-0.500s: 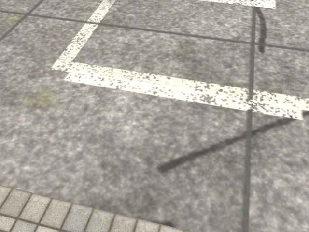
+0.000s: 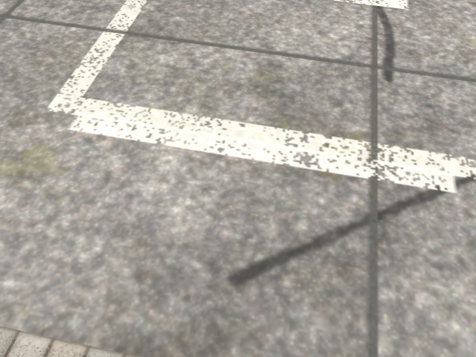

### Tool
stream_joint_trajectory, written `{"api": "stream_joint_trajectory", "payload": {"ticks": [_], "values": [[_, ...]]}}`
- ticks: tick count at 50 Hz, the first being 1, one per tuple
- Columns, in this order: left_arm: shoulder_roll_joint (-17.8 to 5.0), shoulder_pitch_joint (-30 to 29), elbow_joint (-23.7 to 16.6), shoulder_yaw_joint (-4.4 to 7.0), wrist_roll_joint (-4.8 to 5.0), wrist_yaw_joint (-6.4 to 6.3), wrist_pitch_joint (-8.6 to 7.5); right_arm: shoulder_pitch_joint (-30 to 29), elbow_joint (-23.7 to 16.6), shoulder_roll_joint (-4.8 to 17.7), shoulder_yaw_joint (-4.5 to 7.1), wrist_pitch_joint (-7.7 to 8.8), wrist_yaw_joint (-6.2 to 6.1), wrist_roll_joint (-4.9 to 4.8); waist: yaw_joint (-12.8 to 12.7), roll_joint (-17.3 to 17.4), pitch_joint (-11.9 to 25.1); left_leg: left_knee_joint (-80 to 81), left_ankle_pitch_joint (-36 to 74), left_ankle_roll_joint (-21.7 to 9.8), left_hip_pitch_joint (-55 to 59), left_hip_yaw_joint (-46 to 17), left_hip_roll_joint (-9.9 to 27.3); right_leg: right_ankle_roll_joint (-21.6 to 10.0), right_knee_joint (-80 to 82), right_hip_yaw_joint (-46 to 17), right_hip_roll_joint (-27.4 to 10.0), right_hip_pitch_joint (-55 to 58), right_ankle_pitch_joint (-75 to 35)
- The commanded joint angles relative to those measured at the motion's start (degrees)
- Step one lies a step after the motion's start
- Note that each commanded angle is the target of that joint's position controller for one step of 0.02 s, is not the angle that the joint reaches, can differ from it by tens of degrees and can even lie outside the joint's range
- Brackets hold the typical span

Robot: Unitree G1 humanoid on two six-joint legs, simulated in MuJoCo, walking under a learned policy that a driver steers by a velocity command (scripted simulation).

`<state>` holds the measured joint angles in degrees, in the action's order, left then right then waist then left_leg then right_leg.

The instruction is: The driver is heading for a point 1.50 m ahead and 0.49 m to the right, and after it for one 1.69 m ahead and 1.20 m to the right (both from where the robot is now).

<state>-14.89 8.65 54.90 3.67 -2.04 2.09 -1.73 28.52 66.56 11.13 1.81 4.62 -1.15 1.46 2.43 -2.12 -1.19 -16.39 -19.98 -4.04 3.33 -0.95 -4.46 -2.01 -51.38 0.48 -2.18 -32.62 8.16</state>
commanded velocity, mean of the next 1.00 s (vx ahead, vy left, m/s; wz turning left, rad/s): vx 0.48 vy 0.00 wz -0.03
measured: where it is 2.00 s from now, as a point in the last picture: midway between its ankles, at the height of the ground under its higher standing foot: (257, 215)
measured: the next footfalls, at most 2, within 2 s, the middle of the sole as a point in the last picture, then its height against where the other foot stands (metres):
right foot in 0.24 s outside the picture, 0.11 m lower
left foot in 0.84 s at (205, 324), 0.10 m lower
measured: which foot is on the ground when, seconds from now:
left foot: down 0.00-0.26, up 0.28-0.82, down 0.84-1.00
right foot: up 0.00-0.22, down 0.24-0.82, up 0.84-1.00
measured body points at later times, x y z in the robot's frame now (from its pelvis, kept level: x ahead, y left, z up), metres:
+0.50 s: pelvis +0.30 -0.07 -0.10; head +0.34 -0.07 +0.35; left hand +0.26 +0.18 -0.24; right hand +0.37 -0.32 -0.25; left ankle +0.39 +0.08 -0.78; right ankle +0.27 -0.13 -0.84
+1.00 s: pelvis +0.62 +0.00 -0.21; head +0.65 +0.02 +0.24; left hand +0.59 +0.25 -0.37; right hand +0.69 -0.24 -0.35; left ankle +0.64 +0.08 -0.95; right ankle +0.52 -0.12 -0.79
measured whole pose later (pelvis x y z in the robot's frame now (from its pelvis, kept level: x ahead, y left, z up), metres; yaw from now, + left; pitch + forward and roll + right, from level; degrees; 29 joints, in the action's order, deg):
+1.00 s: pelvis +0.62 +0.00 -0.21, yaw -2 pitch +0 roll +0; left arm -11.8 20.5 60.9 3.3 -1.5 -0.9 -2.3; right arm 10.5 57.6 10.6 2.7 4.6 0.4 2.1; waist -2.9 -1.5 -4.5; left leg -31.3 -15.3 -3.6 -16.2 7.0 0.1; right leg -4.4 -85.0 -0.4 -1.7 -29.6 24.6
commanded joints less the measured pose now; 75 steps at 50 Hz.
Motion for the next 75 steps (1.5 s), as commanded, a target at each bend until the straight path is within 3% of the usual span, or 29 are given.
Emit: {"api": "stream_joint_trajectory", "payload": {"ticks": [1,4,10,12,13,14,15,17,19,21,26,30,37,40,42,43,44,45,47,50,55,60,64,65,66,67,68,70,75], "values": [[-2.54,-9.06,-5.62,0.2,0.0,0.37,-1.38,-0.83,-2.03,6.26,0.49,1.73,-0.72,0.03,-0.34,6.92,-6.82,2.06,24.9,-6.43,-2.64,-7.1,12.12,0.02,11.09,-1.21,-1.23,-7.89,-15.0],[-0.3,-13.69,-7.43,-0.73,0.56,1.37,-1.32,-1.99,-2.74,5.01,-0.33,1.84,-0.77,-0.62,1.74,6.1,-6.98,1.08,16.44,-4.84,-13.2,-5.61,10.47,-1.26,22.66,1.08,-0.05,6.81,-28.41],[-3.3,-9.72,-6.34,-0.42,0.91,-0.12,-1.71,5.27,-0.26,7.71,0.19,0.23,-1.62,1.74,3.47,2.22,-7.12,-21.08,29.57,-5.35,-3.13,-6.69,10.64,-1.71,31.49,2.08,0.52,11.97,-18.49],[-6.32,11.79,0.88,1.07,-0.5,-0.78,-3.13,5.03,0.34,8.63,0.49,-0.26,-1.65,0.82,-6.38,-1.04,2.04,-48.65,28.81,-4.82,-10.95,-3.7,7.28,-3.07,32.45,2.83,-0.73,35.1,-23.88],[-9.31,19.39,2.82,1.89,-1.35,-0.5,-3.15,11.68,1.44,3.91,0.64,0.24,-1.54,-0.98,-5.34,-13.56,13.17,-73.56,-17.86,-2.41,-28.66,-0.07,1.17,-5.5,14.18,-4.87,-11.62,57.85,-47.59],[-10.21,24.36,1.59,1.92,0.36,0.54,-2.44,15.4,0.91,6.11,0.91,1.01,-2.07,-4.42,-7.75,-11.95,27.24,-87.27,-23.9,-1.2,-42.65,-5.16,-0.03,-14.17,7.52,-21.44,-23.35,73.6,-55.21],[-11.94,22.68,0.63,2.8,1.33,0.1,-1.34,8.1,-2.02,7.56,0.9,0.92,-2.15,-5.12,-10.86,-11.01,29.4,-89.26,-18.07,-0.29,-51.67,-3.03,1.82,-21.59,20.61,-33.07,-27.57,70.91,-20.18],[-4.64,10.48,-0.94,0.94,-0.13,-2.08,-1.25,-9.27,-6.64,7.88,1.69,0.31,-0.31,-0.94,-7.15,-1.26,5.93,-74.01,-4.42,0.59,-49.94,-0.12,6.75,-16.32,33.02,-22.17,-19.22,41.18,-11.02],[-4.24,12.55,0.41,0.75,-0.13,-2.05,-2.75,-7.32,-5.3,4.44,1.63,-2.16,1.02,2.14,-3.62,0.89,0.45,-66.95,-5.2,-0.03,-39.6,-1.98,8.96,-16.46,34.16,-20.9,-18.39,24.27,-15.02],[-2.92,10.47,1.1,0.23,1.12,-1.37,-5.02,-8.61,-6.06,-0.04,1.03,-3.21,1.74,1.45,-0.16,0.9,-2.88,-49.55,6.04,0.98,-35.02,-2.27,9.78,-11.69,37.72,-12.7,-11.68,16.33,-15.04],[-3.08,13.32,2.23,-0.34,0.97,-1.48,-4.43,-13.22,-8.47,2.06,1.02,-3.57,2.93,0.96,0.58,-2.81,0.59,-35.04,24.67,0.43,-27.8,2.49,8.53,-10.85,36.49,-3.98,-8.36,17.67,-26.4],[-1.79,21.42,5.14,-0.7,0.9,-2.81,-4.4,-29.15,-13.21,4.87,1.54,-1.37,3.47,0.99,-5.1,0.84,-5.49,-25.16,33.99,-0.67,-47.38,-0.79,11.1,-11.55,34.03,-8.12,-9.04,33.75,-11.71],[-1.68,24.44,6.4,-0.88,-0.84,-3.56,-4.19,-38.62,-17.91,3.91,0.9,-0.94,4.59,-0.27,-10.73,1.91,-10.55,-6.06,37.7,0.38,-36.49,1.57,10.15,-9.14,24.63,-7.83,-7.56,30.18,-2.97],[-3.65,25.79,7.38,-0.49,-1.24,-3.62,-3.14,-31.75,-15.56,5.89,1.66,-0.35,3.49,0.38,-9.16,2.71,-7.0,-2.42,30.57,-0.99,-26.63,3.75,8.28,-9.1,11.28,-7.02,-6.42,33.19,-17.04],[-3.14,26.06,8.23,-0.61,-0.21,-3.34,-2.51,-12.06,-8.6,8.8,3.06,0.33,2.73,1.7,-0.75,5.74,3.24,-3.63,35.17,-2.29,-0.2,5.83,7.85,-7.82,-14.36,-3.49,-2.05,22.17,-14.33],[1.28,30.06,8.81,-0.98,1.17,-3.62,-2.68,-4.53,-7.12,12.41,3.72,0.86,3.11,2.82,0.02,13.03,10.75,-19.23,63.55,-4.78,20.27,-3.67,19.51,-5.65,-35.61,-1.3,3.34,2.87,32.14],[-0.95,31.58,7.05,-0.42,5.56,-5.09,-2.82,3.5,-7.08,14.38,4.57,0.35,3.62,1.22,3.65,15.23,25.36,-25.25,65.42,-11.5,35.73,-19.29,33.25,-4.04,-52.29,-3.39,4.98,-10.12,38.97],[-3.51,24.33,4.72,-0.04,5.21,-5.51,-3.02,2.92,-7.68,14.42,4.62,-0.74,3.13,-0.15,5.69,12.27,26.03,-16.02,39.63,-13.6,32.4,-24.48,34.31,-3.83,-51.3,-3.22,2.46,-17.82,31.46],[-2.24,11.91,2.65,0.13,1.67,-3.97,-2.55,-9.02,-10.47,7.78,2.81,-0.7,1.36,1.34,3.21,4.5,6.61,-2.84,17.29,-9.56,6.13,-16.16,27.46,-2.9,-40.84,-1.82,-0.92,-16.73,16.81],[3.36,13.24,2.84,-0.16,-0.92,-1.46,0.24,-12.55,-9.62,5.04,1.62,1.46,0.8,-0.41,-4.38,4.89,-2.19,1.71,25.34,-6.42,-18.81,-6.56,22.81,-1.5,-24.42,-3.1,-3.03,-2.11,8.13],[3.98,4.48,-2.34,-0.91,0.0,-0.06,0.08,-12.71,-10.15,4.17,1.38,2.64,0.39,-0.39,-5.77,7.87,-2.89,3.44,31.78,-5.06,-19.06,5.95,17.7,-1.46,2.15,0.54,-2.72,2.09,-7.32],[1.71,-5.34,-6.97,-0.93,0.14,0.95,0.04,-6.02,-8.89,7.29,2.13,1.87,-0.29,-0.49,-3.04,5.8,-4.12,3.36,32.37,-3.96,-8.47,8.35,20.78,-5.25,11.59,4.55,-1.11,2.4,-5.33],[-0.41,1.82,-5.79,0.47,-0.01,0.51,-0.47,-3.62,-8.88,9.92,2.86,-0.05,-0.39,0.56,-5.99,5.47,1.44,-17.27,54.38,-2.59,-1.0,13.35,20.34,-9.05,16.28,8.71,5.93,12.31,6.57],[-2.6,9.95,-3.47,1.61,-0.37,0.01,-0.98,-3.3,-9.54,10.16,2.79,-0.53,-0.2,0.49,-9.53,3.27,5.82,-30.66,49.59,-1.0,-6.77,14.95,19.16,-11.06,20.16,6.05,6.51,24.07,5.85],[-9.85,16.23,-3.14,3.54,-1.25,-0.86,-1.11,-3.12,-13.04,7.29,2.08,-0.51,0.41,-0.64,-10.97,-5.7,12.73,-52.3,27.3,1.81,-22.77,16.6,14.46,-17.0,24.46,-16.62,-8.51,38.91,10.99],[-13.28,15.22,-3.87,4.13,0.63,-0.81,-0.02,-6.04,-16.57,6.83,2.31,0.03,1.44,-0.69,-8.86,-11.83,16.75,-66.55,-11.3,4.08,-41.21,6.68,1.9,-23.26,36.06,-46.08,-18.72,48.4,10.41],[-12.39,13.42,-3.73,3.77,1.04,-1.24,0.72,-12.81,-18.07,9.2,2.61,0.36,1.64,-0.09,-9.07,-3.04,9.64,-66.42,-7.08,3.23,-48.84,0.23,6.03,-21.08,36.3,-38.53,-17.0,45.55,10.06],[-7.35,7.72,-3.86,2.49,1.34,-1.91,0.47,-12.91,-17.6,7.34,2.26,1.05,1.45,-0.41,-4.33,2.9,-0.24,-56.06,0.18,2.83,-44.66,-0.11,10.35,-16.16,36.85,-25.37,-12.37,30.81,-1.78],[-6.98,7.74,-4.01,2.1,2.32,-1.92,-1.87,-13.0,-18.6,5.96,2.17,-2.82,1.79,1.36,-0.72,1.05,0.9,-45.22,5.39,5.86,-36.39,0.86,10.56,-13.92,38.37,-15.48,-4.94,22.75,-17.08]]}}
